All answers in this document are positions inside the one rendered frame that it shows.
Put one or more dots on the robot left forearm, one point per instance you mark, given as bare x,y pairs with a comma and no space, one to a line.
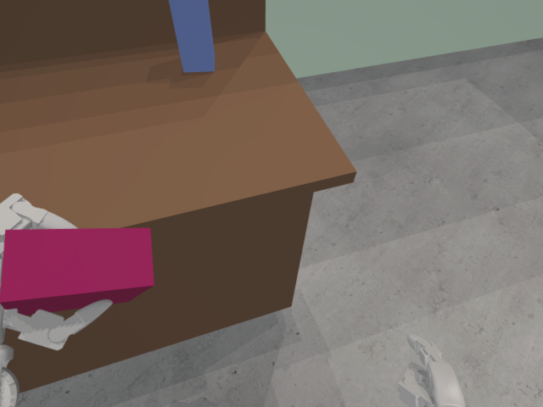
9,386

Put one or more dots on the table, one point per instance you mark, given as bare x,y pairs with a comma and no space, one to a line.
100,126

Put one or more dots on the sponge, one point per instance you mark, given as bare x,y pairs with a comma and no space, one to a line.
61,269

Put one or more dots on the left robot hand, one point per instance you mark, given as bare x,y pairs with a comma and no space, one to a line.
43,328

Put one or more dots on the right robot hand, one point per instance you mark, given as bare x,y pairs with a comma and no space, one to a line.
437,386

